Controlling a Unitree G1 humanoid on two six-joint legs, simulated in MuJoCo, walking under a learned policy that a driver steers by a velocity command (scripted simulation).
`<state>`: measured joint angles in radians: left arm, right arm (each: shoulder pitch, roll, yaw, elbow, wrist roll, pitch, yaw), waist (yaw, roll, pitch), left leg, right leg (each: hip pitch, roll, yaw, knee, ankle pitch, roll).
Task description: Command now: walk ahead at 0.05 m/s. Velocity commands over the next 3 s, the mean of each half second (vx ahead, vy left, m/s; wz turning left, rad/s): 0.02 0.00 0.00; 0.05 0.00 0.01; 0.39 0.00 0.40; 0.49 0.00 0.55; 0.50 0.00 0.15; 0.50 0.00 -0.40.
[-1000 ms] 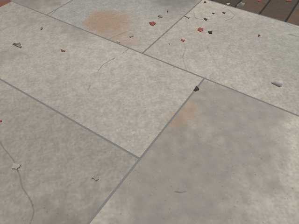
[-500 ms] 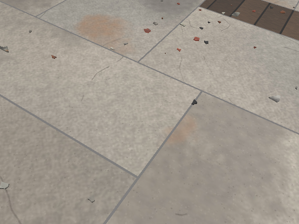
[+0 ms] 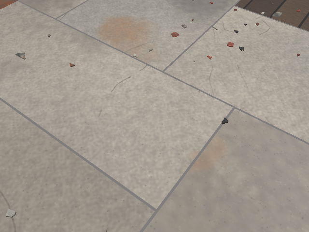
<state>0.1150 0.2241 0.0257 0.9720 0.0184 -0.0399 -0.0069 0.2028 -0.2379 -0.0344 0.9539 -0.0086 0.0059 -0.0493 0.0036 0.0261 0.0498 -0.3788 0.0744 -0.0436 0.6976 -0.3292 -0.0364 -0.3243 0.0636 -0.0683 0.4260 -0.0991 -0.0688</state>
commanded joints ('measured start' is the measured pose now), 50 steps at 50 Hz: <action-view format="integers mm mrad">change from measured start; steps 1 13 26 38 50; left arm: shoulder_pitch -90 34 44 34 -2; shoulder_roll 105 98 113 106 47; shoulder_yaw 12 12 18 24 23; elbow -53 40 98 126 94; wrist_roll -16 -16 -24 -22 -38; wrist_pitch -1 15 42 47 -26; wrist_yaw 14 31 45 50 26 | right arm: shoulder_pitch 166 73 71 72 175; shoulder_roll -69 -89 -74 -64 -150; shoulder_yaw -19 -18 -16 -13 -49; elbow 17 36 66 89 98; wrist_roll -21 5 7 5 40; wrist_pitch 18 -46 -26 -20 -57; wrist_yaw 3 12 16 11 12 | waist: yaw -75 -4 -2 0 -29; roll -112 4 -20 -15 146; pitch -95 -71 -64 -33 129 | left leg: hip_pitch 316 150 186 175 110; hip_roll -25 -6 -22 -33 226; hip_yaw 44 -5 18 28 -429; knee -135 -291 -288 -313 -530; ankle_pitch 131 231 360 262 -487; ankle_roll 29 61 68 63 287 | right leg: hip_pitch -179 126 181 176 -128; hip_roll -203 -99 -106 -106 -69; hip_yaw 196 80 82 82 29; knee -220 -8 18 0 317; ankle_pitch -450 29 141 78 -335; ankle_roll -67 24 33 40 4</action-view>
